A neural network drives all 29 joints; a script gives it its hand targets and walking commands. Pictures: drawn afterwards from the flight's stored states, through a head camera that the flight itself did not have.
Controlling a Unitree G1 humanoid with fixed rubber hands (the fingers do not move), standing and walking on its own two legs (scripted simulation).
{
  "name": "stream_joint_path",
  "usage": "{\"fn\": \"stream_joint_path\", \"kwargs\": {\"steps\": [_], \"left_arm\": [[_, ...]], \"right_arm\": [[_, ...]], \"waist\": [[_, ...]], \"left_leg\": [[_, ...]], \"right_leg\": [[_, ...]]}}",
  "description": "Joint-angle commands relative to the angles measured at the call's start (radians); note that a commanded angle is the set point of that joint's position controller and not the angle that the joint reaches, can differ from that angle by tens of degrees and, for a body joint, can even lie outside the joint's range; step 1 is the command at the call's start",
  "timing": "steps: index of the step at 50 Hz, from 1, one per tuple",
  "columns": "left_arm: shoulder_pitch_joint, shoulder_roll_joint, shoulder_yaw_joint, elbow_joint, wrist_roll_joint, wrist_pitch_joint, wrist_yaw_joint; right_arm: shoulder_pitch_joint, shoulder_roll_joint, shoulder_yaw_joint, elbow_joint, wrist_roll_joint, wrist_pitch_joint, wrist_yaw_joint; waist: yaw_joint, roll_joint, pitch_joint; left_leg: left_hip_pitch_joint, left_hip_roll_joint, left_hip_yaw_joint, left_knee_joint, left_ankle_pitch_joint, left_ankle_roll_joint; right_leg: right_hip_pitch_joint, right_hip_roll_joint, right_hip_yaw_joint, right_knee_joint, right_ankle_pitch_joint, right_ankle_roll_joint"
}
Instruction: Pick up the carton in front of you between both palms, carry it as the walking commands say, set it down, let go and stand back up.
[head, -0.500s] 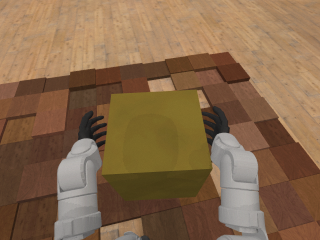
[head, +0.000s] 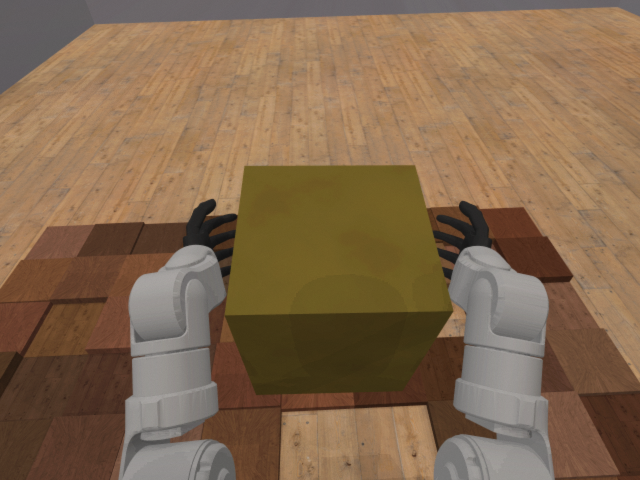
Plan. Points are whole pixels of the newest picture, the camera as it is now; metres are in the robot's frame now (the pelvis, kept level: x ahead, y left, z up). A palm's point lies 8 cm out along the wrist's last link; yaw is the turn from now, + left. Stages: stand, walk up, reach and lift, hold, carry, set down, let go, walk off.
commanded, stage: carry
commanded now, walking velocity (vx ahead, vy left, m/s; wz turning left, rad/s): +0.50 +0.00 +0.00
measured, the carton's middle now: (330, 288) +0.36 +0.02 +0.08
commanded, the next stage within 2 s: none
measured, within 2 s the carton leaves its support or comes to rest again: neither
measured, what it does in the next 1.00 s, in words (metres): walks ahead: left foot, then right foot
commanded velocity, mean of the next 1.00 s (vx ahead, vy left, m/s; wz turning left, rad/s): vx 0.50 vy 0.00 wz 0.00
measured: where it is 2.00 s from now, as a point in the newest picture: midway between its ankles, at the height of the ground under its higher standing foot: (316, 246)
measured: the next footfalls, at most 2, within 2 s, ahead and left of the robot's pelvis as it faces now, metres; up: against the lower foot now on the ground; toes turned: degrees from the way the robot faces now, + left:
left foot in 0.18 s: +0.30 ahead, +0.11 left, +0.01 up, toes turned +6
right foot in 0.64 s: +0.59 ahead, +0.00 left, -0.01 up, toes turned -2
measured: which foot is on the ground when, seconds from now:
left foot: up 0.00-0.16, down 0.18-0.64, up 0.66-0.96, down 0.98-1.00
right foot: down 0.00-0.22, up 0.24-0.62, down 0.64-1.00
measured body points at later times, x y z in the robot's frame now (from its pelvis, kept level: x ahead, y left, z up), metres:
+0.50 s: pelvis +0.31 +0.06 +0.02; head +0.37 +0.08 +0.46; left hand +0.67 +0.20 +0.07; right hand +0.65 -0.11 +0.09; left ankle +0.27 +0.11 -0.72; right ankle +0.41 -0.05 -0.68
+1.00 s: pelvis +0.65 +0.10 -0.02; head +0.65 +0.11 +0.43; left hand +0.98 +0.28 +0.08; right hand +1.00 -0.03 +0.07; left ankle +0.75 +0.22 -0.72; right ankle +0.55 +0.00 -0.74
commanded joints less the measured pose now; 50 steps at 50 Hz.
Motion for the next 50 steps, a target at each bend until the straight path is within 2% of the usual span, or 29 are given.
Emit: {"fn": "stream_joint_path", "kwargs": {"steps": [1, 3, 5, 7, 8, 9, 10, 11, 12, 14, 18, 21, 23, 26, 28, 30, 31, 32, 33, 34, 35, 37, 39, 41, 44, 46, 48, 49, 50], "left_arm": [[-0.586, -0.694, -0.533, -0.025, -0.166, -0.023, -0.05], [-0.565, -0.727, -0.534, 0.013, -0.146, -0.028, -0.061], [-0.548, -0.762, -0.535, 0.043, -0.125, -0.04, -0.072], [-0.517, -0.787, -0.531, 0.082, -0.095, -0.058, -0.078], [-0.509, -0.787, -0.53, 0.094, -0.078, -0.068, -0.078], [-0.504, -0.807, -0.531, 0.081, -0.066, -0.078, -0.078], [-0.525, -0.814, -0.54, 0.088, -0.063, -0.087, -0.075], [-0.539, -0.85, -0.544, 0.047, -0.057, -0.107, -0.073], [-0.55, -0.881, -0.548, 0.016, -0.063, -0.127, -0.073], [-0.523, -0.888, -0.546, 0.004, -0.045, -0.157, -0.065], [-0.395, -0.826, -0.579, -0.014, -0.014, -0.206, -0.055], [-0.384, -0.8, -0.6, -0.067, -0.019, -0.215, -0.056], [-0.387, -0.771, -0.619, -0.117, -0.04, -0.211, -0.058], [-0.376, -0.706, -0.619, -0.144, -0.051, -0.189, -0.052], [-0.343, -0.644, -0.587, -0.12, -0.043, -0.168, -0.046], [-0.328, -0.595, -0.551, -0.086, -0.029, -0.142, -0.04], [-0.307, -0.564, -0.526, -0.055, -0.02, -0.127, -0.037], [-0.297, -0.523, -0.509, -0.015, -0.017, -0.11, -0.03], [-0.276, -0.532, -0.517, 0.013, -0.034, -0.093, -0.02], [-0.307, -0.584, -0.54, -0.008, -0.063, -0.091, -0.017], [-0.372, -0.651, -0.581, -0.043, -0.1, -0.094, -0.022], [-0.496, -0.759, -0.629, -0.055, -0.152, -0.098, -0.042], [-0.558, -0.812, -0.659, -0.036, -0.17, -0.108, -0.058], [-0.587, -0.851, -0.677, -0.037, -0.178, -0.125, -0.068], [-0.584, -0.865, -0.683, -0.036, -0.191, -0.153, -0.073], [-0.515, -0.854, -0.677, -0.002, -0.169, -0.159, -0.071], [-0.397, -0.834, -0.664, 0.037, -0.139, -0.151, -0.069], [-0.347, -0.82, -0.654, 0.037, -0.122, -0.146, -0.068], [-0.288, -0.796, -0.637, 0.024, -0.105, -0.137, -0.067]], "right_arm": [[-0.515, 0.686, 0.516, 0.032, 0.082, -0.011, 0.01], [-0.497, 0.725, 0.52, 0.062, 0.075, -0.018, 0.023], [-0.489, 0.769, 0.528, 0.077, 0.071, -0.031, 0.038], [-0.478, 0.802, 0.545, 0.104, 0.074, -0.05, 0.051], [-0.464, 0.813, 0.554, 0.106, 0.08, -0.063, 0.058], [-0.488, 0.815, 0.567, 0.087, 0.093, -0.082, 0.064], [-0.489, 0.829, 0.568, 0.093, 0.099, -0.096, 0.069], [-0.52, 0.886, 0.609, 0.058, 0.126, -0.113, 0.078], [-0.579, 0.936, 0.66, -0.003, 0.165, -0.137, 0.089], [-0.608, 0.962, 0.716, -0.058, 0.222, -0.172, 0.108], [-0.443, 0.899, 0.747, -0.065, 0.216, -0.208, 0.118], [-0.418, 0.871, 0.768, -0.102, 0.23, -0.216, 0.121], [-0.389, 0.843, 0.768, -0.127, 0.239, -0.215, 0.116], [-0.351, 0.773, 0.741, -0.131, 0.217, -0.197, 0.097], [-0.369, 0.725, 0.731, -0.132, 0.196, -0.176, 0.079], [-0.355, 0.681, 0.707, -0.094, 0.171, -0.145, 0.062], [-0.361, 0.651, 0.681, -0.07, 0.153, -0.127, 0.054], [-0.346, 0.627, 0.646, -0.033, 0.129, -0.104, 0.044], [-0.308, 0.619, 0.622, -0.014, 0.113, -0.093, 0.035], [-0.321, 0.626, 0.6, -0.032, 0.116, -0.086, 0.035], [-0.341, 0.658, 0.583, -0.04, 0.121, -0.088, 0.036], [-0.408, 0.703, 0.537, -0.031, 0.112, -0.101, 0.048], [-0.405, 0.737, 0.509, 0.017, 0.077, -0.11, 0.057], [-0.42, 0.761, 0.516, 0.017, 0.063, -0.129, 0.067], [-0.444, 0.775, 0.548, -0.007, 0.077, -0.16, 0.071], [-0.419, 0.769, 0.565, -0.011, 0.08, -0.171, 0.071], [-0.352, 0.758, 0.583, 0.002, 0.077, -0.169, 0.069], [-0.308, 0.75, 0.594, -0.001, 0.078, -0.165, 0.068], [-0.288, 0.719, 0.608, -0.026, 0.083, -0.161, 0.067]], "waist": [[-0.001, -0.14, -0.212], [-0.004, -0.133, -0.171], [-0.036, -0.199, -0.187], [-0.148, -0.195, -0.322], [-0.182, -0.119, -0.39], [-0.161, 0.141, -0.449], [-0.175, 0.201, -0.427], [-0.163, 0.159, -0.416], [-0.17, 0.072, -0.385], [-0.163, 0.028, -0.343], [-0.182, 0.094, -0.32], [-0.173, 0.107, -0.306], [-0.188, 0.1, -0.283], [-0.188, 0.1, -0.23], [-0.153, 0.079, -0.218], [-0.083, -0.006, -0.24], [-0.021, -0.104, -0.264], [0.007, -0.281, -0.301], [0.004, -0.245, -0.372], [0.018, -0.17, -0.365], [0.003, -0.083, -0.342], [-0.017, 0.036, -0.284], [-0.025, 0.023, -0.252], [-0.017, -0.036, -0.243], [-0.005, -0.12, -0.261], [-0.035, -0.17, -0.279], [-0.107, -0.129, -0.307], [-0.158, -0.055, -0.368], [-0.17, 0.169, -0.404]], "left_leg": [[-0.209, 0.014, 0.035, -0.219, 0.077, -0.011], [-0.065, -0.016, 0.092, -0.453, 0.155, -0.015], [0.157, -0.071, 0.169, -0.585, 0.267, 0.003], [0.501, -0.096, 0.195, -0.608, 0.318, 0.024], [0.741, -0.016, 0.064, -0.617, 0.331, 0.058], [0.939, 0.242, -0.36, -0.631, 0.477, 0.165], [0.975, 0.314, -0.575, -0.724, 0.509, 0.225], [0.982, 0.313, -0.552, -0.717, 0.456, 0.237], [0.922, 0.293, -0.496, -0.718, 0.478, 0.209], [0.816, 0.232, -0.348, -0.745, 0.423, 0.17], [0.818, 0.214, -0.266, -0.799, 0.475, 0.173], [0.886, 0.166, -0.155, -0.716, 0.656, 0.138], [0.856, 0.124, -0.11, -0.703, 0.625, 0.11], [0.764, 0.128, -0.099, -0.668, 0.492, 0.116], [0.715, 0.116, -0.06, -0.558, 0.541, 0.103], [0.557, 0.054, 0.033, -0.331, 0.537, 0.063], [0.32, -0.006, 0.056, -0.13, 0.267, 0.029], [-0.004, -0.104, 0.023, 0.125, -0.252, 0.0], [-0.101, -0.05, -0.103, 0.255, -0.208, 0.009], [-0.175, -0.013, -0.123, 0.273, -0.208, 0.007], [-0.186, 0.006, -0.124, 0.219, -0.181, 0.004], [-0.076, 0.029, -0.106, 0.131, -0.129, 0.012], [-0.068, 0.035, -0.066, 0.045, -0.082, 0.016], [-0.098, 0.049, -0.054, -0.055, -0.033, 0.02], [0.011, 0.017, 0.003, -0.278, -0.03, 0.014], [0.19, -0.027, 0.065, -0.395, -0.004, 0.022], [0.482, -0.083, 0.124, -0.544, 0.129, 0.03], [0.696, -0.035, 0.032, -0.597, 0.117, 0.065], [0.849, 0.207, -0.387, -0.701, 0.082, 0.159]], "right_leg": [[0.434, -0.228, 0.24, -0.133, 0.561, -0.035], [0.361, -0.183, 0.156, -0.155, 0.644, -0.002], [0.306, -0.17, 0.077, -0.114, 0.872, 0.044], [0.244, -0.139, -0.049, 0.188, 1.041, 0.11], [0.063, -0.099, -0.048, 0.398, 0.831, 0.143], [-0.214, 0.004, -0.022, 0.674, 0.204, 0.168], [-0.377, 0.095, 0.026, 0.858, -0.107, 0.16], [-0.449, 0.046, 0.071, 0.913, -0.093, 0.123], [-0.464, 0.005, 0.082, 0.889, -0.073, 0.127], [-0.424, -0.053, 0.095, 0.746, -0.01, 0.142], [-0.389, -0.027, 0.026, 0.413, -0.006, 0.162], [-0.409, -0.005, -0.024, 0.254, 0.233, 0.162], [-0.367, 0.017, -0.066, 0.122, 0.409, 0.153], [-0.254, 0.009, -0.052, -0.005, 0.539, 0.12], [-0.141, 0.018, -0.071, -0.089, 0.538, 0.093], [0.141, 0.013, -0.103, -0.14, 0.58, 0.076], [0.369, -0.125, 0.068, -0.052, 0.754, 0.028], [0.602, -0.316, 0.363, 0.021, 0.95, -0.089], [0.649, -0.358, 0.445, 0.002, 0.806, -0.135], [0.643, -0.343, 0.454, -0.009, 0.631, -0.146], [0.542, -0.351, 0.485, -0.043, 0.455, -0.154], [0.282, -0.317, 0.482, -0.112, 0.2, -0.14], [0.211, -0.296, 0.451, -0.151, 0.072, -0.128], [0.224, -0.274, 0.413, -0.14, 0.102, -0.123], [0.213, -0.243, 0.281, -0.09, 0.342, -0.075], [0.118, -0.227, 0.206, -0.049, 0.384, -0.033], [0.0, -0.17, 0.074, 0.085, 0.48, 0.049], [-0.096, -0.116, 0.0, 0.287, 0.533, 0.103], [-0.308, -0.027, -0.032, 0.572, 0.292, 0.173]]}}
